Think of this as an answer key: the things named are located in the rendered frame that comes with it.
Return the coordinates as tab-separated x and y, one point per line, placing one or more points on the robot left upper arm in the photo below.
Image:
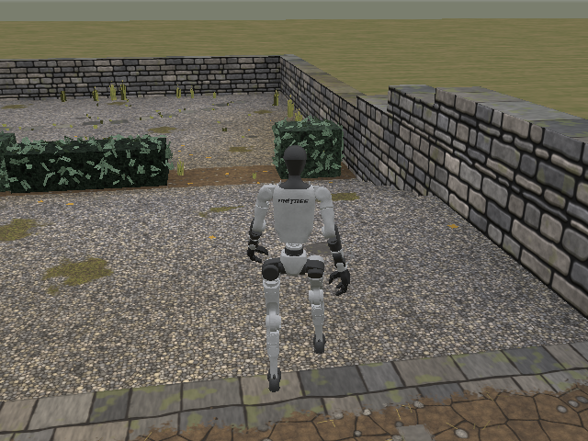
261	206

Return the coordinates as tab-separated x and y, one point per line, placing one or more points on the robot right forearm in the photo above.
337	251

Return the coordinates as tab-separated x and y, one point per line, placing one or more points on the robot left forearm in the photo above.
254	237

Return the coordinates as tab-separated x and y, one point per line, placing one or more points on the robot left hand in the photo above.
259	249

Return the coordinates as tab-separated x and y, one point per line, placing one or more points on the robot right hand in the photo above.
345	277

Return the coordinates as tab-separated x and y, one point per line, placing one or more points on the left robot foot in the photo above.
274	383

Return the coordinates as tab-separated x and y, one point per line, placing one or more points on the robot left shin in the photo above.
272	347

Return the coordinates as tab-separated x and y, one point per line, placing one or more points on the robot right upper arm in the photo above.
327	210

